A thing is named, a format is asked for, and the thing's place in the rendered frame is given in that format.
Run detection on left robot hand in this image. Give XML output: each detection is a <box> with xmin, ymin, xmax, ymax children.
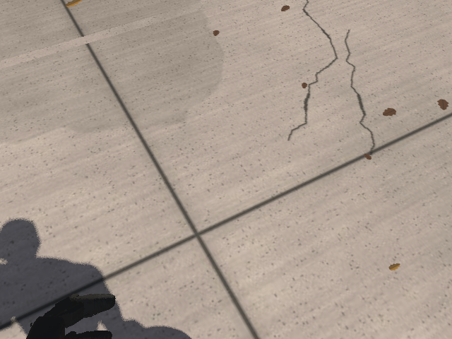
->
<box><xmin>26</xmin><ymin>294</ymin><xmax>116</xmax><ymax>339</ymax></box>

